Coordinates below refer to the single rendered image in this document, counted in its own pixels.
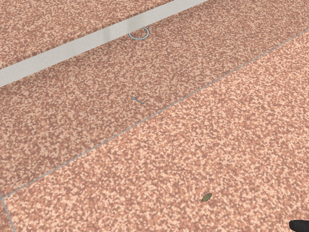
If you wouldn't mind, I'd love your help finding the robot right hand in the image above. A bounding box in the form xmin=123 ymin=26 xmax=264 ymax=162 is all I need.
xmin=289 ymin=219 xmax=309 ymax=232

